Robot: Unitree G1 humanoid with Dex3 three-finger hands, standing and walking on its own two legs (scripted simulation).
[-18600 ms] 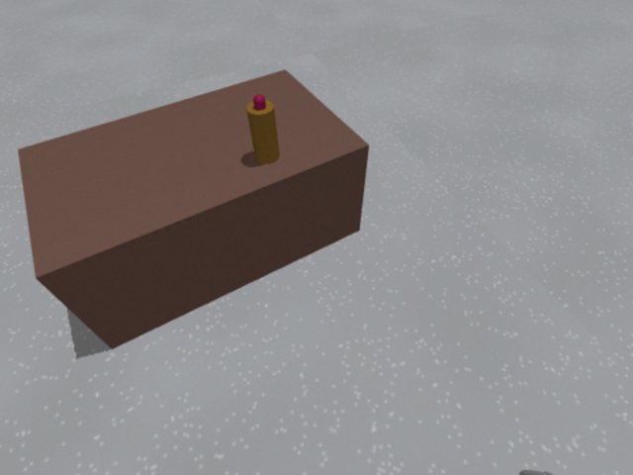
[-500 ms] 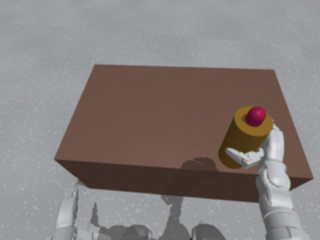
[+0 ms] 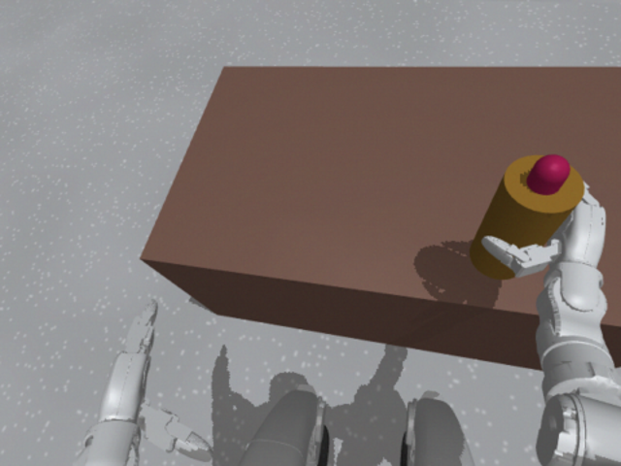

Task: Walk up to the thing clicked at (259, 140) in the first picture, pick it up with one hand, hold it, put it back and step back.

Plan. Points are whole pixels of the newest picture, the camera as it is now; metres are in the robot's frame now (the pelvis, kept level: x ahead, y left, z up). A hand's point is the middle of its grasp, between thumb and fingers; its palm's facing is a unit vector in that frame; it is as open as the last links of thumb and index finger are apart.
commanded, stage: crouch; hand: right
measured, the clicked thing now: (521, 217) +0.43 -0.20 +0.00
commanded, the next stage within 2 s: lower in 0.54 s
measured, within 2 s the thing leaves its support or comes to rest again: rests again in 1.38 s
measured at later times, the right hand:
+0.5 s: hand (520, 216) +0.46 -0.21 -0.05, palm faces +0.23 +0.97 +0.01, open 11.2 cm
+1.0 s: hand (511, 226) +0.47 -0.22 -0.11, palm faces +0.23 +0.97 +0.02, open 11.2 cm
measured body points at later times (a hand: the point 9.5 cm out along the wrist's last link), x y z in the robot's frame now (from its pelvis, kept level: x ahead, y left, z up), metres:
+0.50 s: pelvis +0.00 +0.00 -0.03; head +0.13 -0.06 +0.40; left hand +0.17 +0.26 +0.01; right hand +0.44 -0.26 -0.05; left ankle +0.02 +0.14 -0.64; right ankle +0.04 -0.12 -0.64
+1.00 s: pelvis -0.01 +0.00 -0.06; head +0.16 -0.07 +0.35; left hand +0.16 +0.27 +0.01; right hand +0.46 -0.27 -0.11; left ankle +0.02 +0.14 -0.64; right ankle +0.04 -0.12 -0.64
